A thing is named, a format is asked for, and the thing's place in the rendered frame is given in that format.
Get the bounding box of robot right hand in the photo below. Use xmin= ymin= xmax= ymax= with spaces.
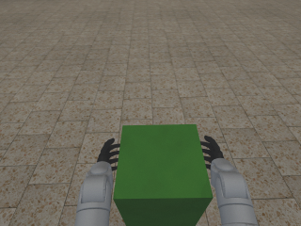
xmin=200 ymin=136 xmax=224 ymax=170

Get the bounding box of robot left hand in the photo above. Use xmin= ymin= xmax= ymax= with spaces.
xmin=97 ymin=138 xmax=120 ymax=171

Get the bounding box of robot left forearm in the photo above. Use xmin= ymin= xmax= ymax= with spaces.
xmin=74 ymin=161 xmax=113 ymax=226

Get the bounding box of carton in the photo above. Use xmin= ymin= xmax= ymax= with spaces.
xmin=113 ymin=124 xmax=214 ymax=226

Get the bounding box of robot right forearm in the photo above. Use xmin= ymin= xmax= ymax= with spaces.
xmin=210 ymin=158 xmax=260 ymax=226

